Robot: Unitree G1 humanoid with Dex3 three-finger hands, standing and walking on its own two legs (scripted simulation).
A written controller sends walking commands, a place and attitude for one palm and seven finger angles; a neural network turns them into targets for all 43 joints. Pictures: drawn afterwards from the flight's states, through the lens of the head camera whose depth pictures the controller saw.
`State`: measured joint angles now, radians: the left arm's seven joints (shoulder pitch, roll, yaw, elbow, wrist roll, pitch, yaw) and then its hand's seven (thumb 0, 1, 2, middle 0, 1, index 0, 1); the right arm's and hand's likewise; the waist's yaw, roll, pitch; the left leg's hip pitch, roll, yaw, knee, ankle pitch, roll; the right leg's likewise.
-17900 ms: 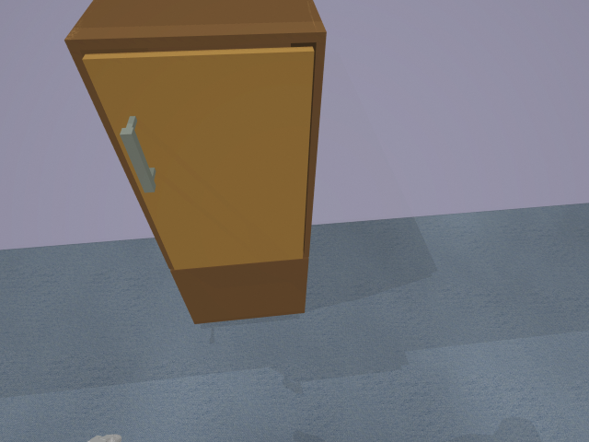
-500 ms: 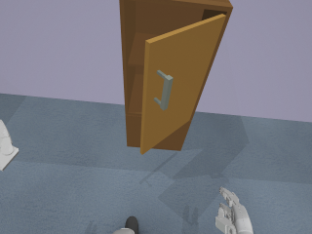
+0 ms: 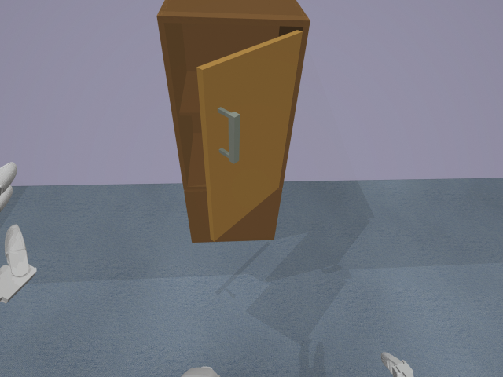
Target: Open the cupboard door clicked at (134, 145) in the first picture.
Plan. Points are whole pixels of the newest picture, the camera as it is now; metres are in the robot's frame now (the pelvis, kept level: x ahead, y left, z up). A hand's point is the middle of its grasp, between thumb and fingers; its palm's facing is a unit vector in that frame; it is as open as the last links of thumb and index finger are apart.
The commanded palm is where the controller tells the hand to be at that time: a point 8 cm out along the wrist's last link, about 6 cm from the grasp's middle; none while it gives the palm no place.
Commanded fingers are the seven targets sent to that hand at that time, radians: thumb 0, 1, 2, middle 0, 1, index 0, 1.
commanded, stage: stop stepping back and stand still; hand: left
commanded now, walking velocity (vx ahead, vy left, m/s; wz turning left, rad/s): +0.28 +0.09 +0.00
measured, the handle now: (228, 135) +0.64 +0.10 +0.05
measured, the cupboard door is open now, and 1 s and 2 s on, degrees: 45 45 45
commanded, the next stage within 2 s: let the arm hang, fingers relaxed in 0.46 s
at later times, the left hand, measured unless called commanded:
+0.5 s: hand (10, 267) +0.19 +0.29 +0.17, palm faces +0.46 -0.74 -0.48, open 7.4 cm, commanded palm +0.13 +0.33 +0.18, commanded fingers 0.00 0.90 0.90 -0.20 -0.30 -0.20 -0.30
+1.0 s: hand out of the picture -0.03 +0.21 -0.18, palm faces +0.12 -0.97 -0.19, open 7.0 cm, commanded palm none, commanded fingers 0.00 0.90 0.90 -0.20 -0.30 -0.20 -0.30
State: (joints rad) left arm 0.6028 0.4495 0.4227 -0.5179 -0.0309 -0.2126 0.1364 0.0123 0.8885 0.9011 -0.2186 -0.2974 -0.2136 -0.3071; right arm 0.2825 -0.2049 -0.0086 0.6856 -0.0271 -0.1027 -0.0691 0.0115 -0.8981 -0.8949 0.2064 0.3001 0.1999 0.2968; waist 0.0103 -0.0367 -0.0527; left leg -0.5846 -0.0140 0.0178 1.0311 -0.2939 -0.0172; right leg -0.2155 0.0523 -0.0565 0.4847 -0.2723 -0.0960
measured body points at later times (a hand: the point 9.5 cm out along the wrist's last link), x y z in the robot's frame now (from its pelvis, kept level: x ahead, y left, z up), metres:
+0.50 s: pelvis +0.00 +0.03 -0.01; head +0.01 +0.02 +0.44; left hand +0.16 +0.33 +0.19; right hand +0.17 -0.18 -0.10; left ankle -0.01 +0.16 -0.73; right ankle +0.00 -0.06 -0.74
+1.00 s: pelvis -0.01 +0.03 +0.00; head +0.02 +0.05 +0.45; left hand -0.03 +0.27 -0.16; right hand +0.04 -0.21 -0.15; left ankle -0.01 +0.16 -0.74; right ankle +0.00 -0.06 -0.74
